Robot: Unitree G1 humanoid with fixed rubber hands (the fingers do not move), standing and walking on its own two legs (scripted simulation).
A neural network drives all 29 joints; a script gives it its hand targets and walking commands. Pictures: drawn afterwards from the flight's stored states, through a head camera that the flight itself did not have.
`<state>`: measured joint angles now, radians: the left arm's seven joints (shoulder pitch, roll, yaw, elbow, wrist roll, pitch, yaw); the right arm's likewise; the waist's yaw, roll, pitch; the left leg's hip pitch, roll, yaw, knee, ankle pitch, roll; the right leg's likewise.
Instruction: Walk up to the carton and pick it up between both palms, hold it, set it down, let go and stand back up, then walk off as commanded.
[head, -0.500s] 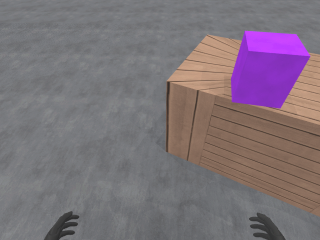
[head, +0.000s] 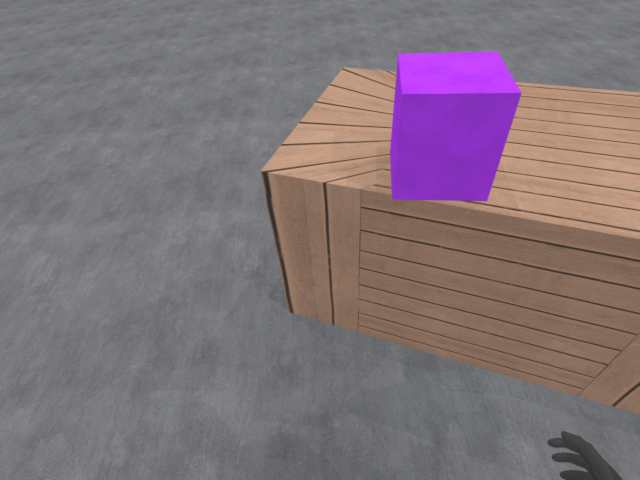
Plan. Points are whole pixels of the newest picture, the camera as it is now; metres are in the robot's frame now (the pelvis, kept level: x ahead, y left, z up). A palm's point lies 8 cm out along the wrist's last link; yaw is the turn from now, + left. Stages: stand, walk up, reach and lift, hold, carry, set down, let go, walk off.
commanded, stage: walk up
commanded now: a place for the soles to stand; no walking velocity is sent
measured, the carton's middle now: (442, 128) +0.82 -0.25 +0.03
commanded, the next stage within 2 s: none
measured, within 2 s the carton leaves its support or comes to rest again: neither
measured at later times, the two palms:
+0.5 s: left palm (118, 420) +0.23 +0.31 -0.06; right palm out of the picture +0.14 -0.32 -0.05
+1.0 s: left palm (170, 321) +0.39 +0.28 -0.06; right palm (601, 387) +0.26 -0.35 -0.06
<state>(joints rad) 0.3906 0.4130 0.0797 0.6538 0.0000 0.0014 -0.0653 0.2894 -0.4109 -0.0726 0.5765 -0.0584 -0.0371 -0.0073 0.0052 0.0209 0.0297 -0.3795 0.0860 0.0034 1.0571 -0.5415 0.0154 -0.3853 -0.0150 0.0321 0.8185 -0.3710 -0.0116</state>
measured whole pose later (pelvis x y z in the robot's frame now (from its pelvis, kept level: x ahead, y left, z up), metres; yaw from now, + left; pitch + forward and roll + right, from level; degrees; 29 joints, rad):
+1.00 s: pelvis +0.23 -0.02 -0.01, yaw -14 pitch -4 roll -1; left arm 0.42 0.46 0.08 0.56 0.00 0.00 0.00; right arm 0.37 -0.43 -0.07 0.47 -0.05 -0.04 0.00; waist -0.01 0.02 0.04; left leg -0.41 0.08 0.03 0.86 -0.37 -0.02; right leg -0.40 0.04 0.12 1.02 -0.50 0.00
